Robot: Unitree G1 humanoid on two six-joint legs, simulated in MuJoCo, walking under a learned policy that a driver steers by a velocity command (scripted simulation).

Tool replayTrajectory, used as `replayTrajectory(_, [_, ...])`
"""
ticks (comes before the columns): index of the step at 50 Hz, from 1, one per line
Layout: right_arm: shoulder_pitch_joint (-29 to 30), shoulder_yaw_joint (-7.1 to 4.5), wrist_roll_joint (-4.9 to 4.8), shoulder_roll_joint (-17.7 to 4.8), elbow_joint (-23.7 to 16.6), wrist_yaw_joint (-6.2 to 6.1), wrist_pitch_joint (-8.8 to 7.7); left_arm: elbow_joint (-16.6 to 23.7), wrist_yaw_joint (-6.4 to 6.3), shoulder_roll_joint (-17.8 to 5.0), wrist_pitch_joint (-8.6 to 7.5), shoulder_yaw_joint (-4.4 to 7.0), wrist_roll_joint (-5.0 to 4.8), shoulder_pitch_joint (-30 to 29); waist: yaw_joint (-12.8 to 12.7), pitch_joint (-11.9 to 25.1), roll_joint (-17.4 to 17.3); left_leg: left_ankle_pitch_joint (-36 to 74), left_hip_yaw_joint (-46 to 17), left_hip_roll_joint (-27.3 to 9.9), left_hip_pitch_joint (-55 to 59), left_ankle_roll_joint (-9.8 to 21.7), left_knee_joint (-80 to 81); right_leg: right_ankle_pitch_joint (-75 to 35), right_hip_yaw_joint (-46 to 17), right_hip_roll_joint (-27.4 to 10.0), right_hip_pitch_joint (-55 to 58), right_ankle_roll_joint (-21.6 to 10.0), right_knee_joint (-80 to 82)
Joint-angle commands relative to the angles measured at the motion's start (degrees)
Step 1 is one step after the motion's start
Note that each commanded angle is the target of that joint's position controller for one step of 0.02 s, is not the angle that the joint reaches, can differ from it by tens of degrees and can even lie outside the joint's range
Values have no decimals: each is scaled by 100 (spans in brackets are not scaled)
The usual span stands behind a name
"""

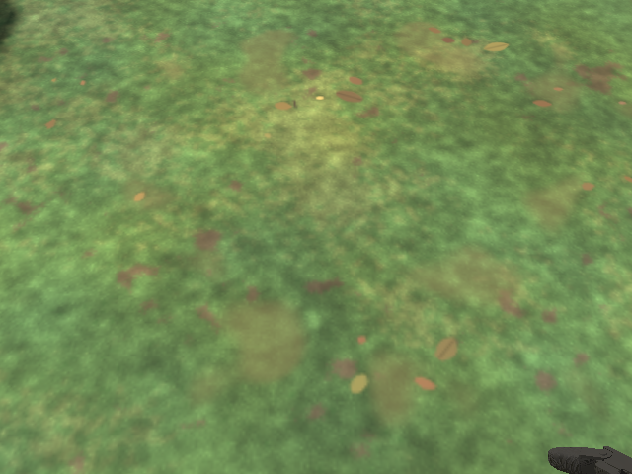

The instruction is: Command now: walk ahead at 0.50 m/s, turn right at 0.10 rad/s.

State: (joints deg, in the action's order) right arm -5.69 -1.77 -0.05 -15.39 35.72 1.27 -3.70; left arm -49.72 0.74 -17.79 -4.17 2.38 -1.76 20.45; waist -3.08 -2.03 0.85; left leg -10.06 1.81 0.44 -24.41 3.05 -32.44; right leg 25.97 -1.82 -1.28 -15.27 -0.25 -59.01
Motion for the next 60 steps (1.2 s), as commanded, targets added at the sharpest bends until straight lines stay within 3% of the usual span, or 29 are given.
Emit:
replayTrajectory(1, [-1036,-262,31,-735,45,-14,-60,638,-8,-669,-157,145,-11,-499,627,557,-575,-245,-2231,-1693,2526,1043,1781,-537,-266,-502,-2704,-83,-977])
replayTrajectory(3, [-734,-236,78,-571,91,7,-171,533,-21,-513,4,162,13,-260,321,386,-713,317,-1572,-1471,1793,932,2163,-1007,-364,-649,-2099,-15,-711])
replayTrajectory(6, [-735,-292,109,-641,290,-22,-308,557,-57,-316,162,156,15,-356,229,160,-514,959,-886,-1453,1525,942,2477,-1544,-510,-601,-2223,114,-402])
replayTrajectory(9, [-853,-320,126,-708,472,-93,-313,672,-29,-258,154,163,46,-713,306,33,-389,1382,-302,-1373,1757,826,2536,-2431,-604,-513,-2525,157,394])
replayTrajectory(12, [-918,-339,90,-823,587,-148,-284,827,74,-145,115,111,68,-1219,493,-115,-333,1464,213,-1280,1849,660,2614,-3163,-270,-448,-2357,108,1354])
replayTrajectory(15, [-1263,-378,43,-941,798,-184,-202,1101,172,-33,106,46,71,-1804,745,-322,-222,1632,441,-1448,2352,619,2535,-3174,-26,-416,-2528,-11,1945])
replayTrajectory(18, [-1475,-413,-28,-1020,950,-203,-50,1392,288,-43,101,36,62,-2176,827,-384,-257,2299,599,-1627,3045,559,2154,-2562,256,-313,-2756,-185,2268])
replayTrajectory(21, [-1346,-466,-62,-1234,921,-285,91,1520,358,-247,132,148,57,-1884,494,53,-595,4945,853,-1641,3299,374,1133,-1682,767,162,-1893,-495,2316])
replayTrajectory(22, [-1305,-466,-55,-1266,912,-323,147,1424,344,-417,141,251,83,-1352,177,350,-652,5762,887,-1560,3177,295,303,-1531,857,407,-1166,-625,2400])
replayTrajectory(23, [-1209,-436,-85,-1239,890,-355,166,1228,273,-688,128,410,111,-475,-333,788,-509,5527,992,-1328,2613,85,-900,-2262,746,560,191,-826,2991])
replayTrajectory(24, [-1317,-328,43,-995,743,-353,77,1090,128,-1168,170,538,162,215,-515,1431,246,2949,948,-956,1066,-195,-2676,-3966,-593,-409,2112,-1187,2886])
replayTrajectory(25, [-1904,-83,119,-333,553,-227,-94,1309,69,-1518,139,510,248,-205,137,2326,1496,-2556,332,332,-1168,-628,-4974,-5585,-3783,-2236,3942,-2625,3208])
replayTrajectory(26, [-1636,-239,-44,-1038,761,-127,-226,1301,63,-1008,166,400,228,22,-345,2947,394,-2505,-860,-6,-1146,-562,-5197,-6065,-3363,-2170,3824,-2563,3332])
replayTrajectory(27, [-1117,-241,-241,-1026,571,-103,-243,1275,60,-790,150,325,218,-275,-280,2100,367,-2277,-783,-306,-1438,-491,-4930,-6324,-2325,-1910,3250,-2260,3269])
replayTrajectory(28, [-901,-207,-172,-877,555,-153,-230,1214,70,-620,124,287,133,-560,-63,1280,-89,-1983,-589,-523,-1528,-483,-4300,-5966,-1701,-1538,2301,-1897,3454])
replayTrajectory(29, [-782,-246,-56,-904,594,-212,-169,1229,41,-417,114,226,99,-829,87,956,-154,-1733,-536,-663,-1328,-503,-3844,-5596,-1405,-1341,1640,-1699,3656])
replayTrajectory(30, [-902,-260,-46,-889,631,-223,-73,1257,31,-412,124,203,153,-998,289,762,-42,-1555,-504,-681,-839,-533,-3654,-5569,-1156,-1189,948,-1649,3903])
replayTrajectory(32, [-1243,-217,-8,-633,723,-265,82,1212,34,-501,85,235,232,-1195,528,751,88,-1202,-408,-622,-310,-678,-3100,-5877,-785,-1064,295,-1668,4146])
replayTrajectory(35, [-1146,-157,51,-462,727,-320,144,1077,-13,-533,87,239,236,-1364,559,851,312,-470,-334,-548,-19,-763,-1938,-6034,-259,-821,126,-1493,4141])
replayTrajectory(40, [-527,-167,4,-555,654,-273,171,757,-58,-494,217,187,243,-1186,272,839,443,401,-385,-474,278,-693,-757,-4760,-317,-855,339,-1294,4087])
replayTrajectory(43, [-509,-211,59,-597,669,-233,156,615,-50,-394,256,120,190,-1299,402,678,454,478,-335,-356,747,-477,135,-3713,-535,-874,262,-1101,3730])
replayTrajectory(44, [-586,-224,108,-621,705,-224,132,555,-51,-291,249,77,156,-1242,481,646,354,1120,-343,-338,1146,-353,739,-3140,-538,-689,171,-869,3533])
replayTrajectory(45, [-573,-264,157,-863,673,-252,108,505,-54,-126,212,18,246,-978,347,725,-28,2626,-818,-786,1630,-215,873,-2415,-442,-370,29,-544,3245])
replayTrajectory(46, [-362,-303,171,-1144,594,-289,132,373,-46,-72,173,21,349,-322,-123,831,-759,3435,-1277,-1309,2022,205,630,-1052,-174,98,-319,-271,3036])
replayTrajectory(47, [-250,-210,146,-713,635,-278,179,294,-94,17,203,-18,336,-271,-83,1001,-1085,2773,-1382,-1405,1818,545,667,-553,-49,140,-117,-83,3025])
replayTrajectory(48, [-93,-164,96,-494,639,-227,200,318,-127,-108,282,-11,306,-525,-5,875,-978,1846,-1308,-1173,1513,460,735,-788,-47,79,73,-22,3209])
replayTrajectory(50, [-56,-163,81,-505,666,-153,190,269,-186,-315,456,53,243,-833,182,588,-658,1175,-954,-775,1289,163,675,-1124,-87,74,42,-89,3267])
replayTrajectory(52, [-143,-175,70,-566,789,-135,135,222,-200,-304,550,54,253,-822,199,548,-575,1216,-850,-683,1286,71,639,-1356,-162,5,144,-115,3343])
replayTrajectory(60, [-5,-173,25,-483,1146,-202,184,-227,-253,-214,518,71,205,-775,269,601,-183,1884,-675,-540,1671,153,422,-1944,-155,-50,304,-22,3401])
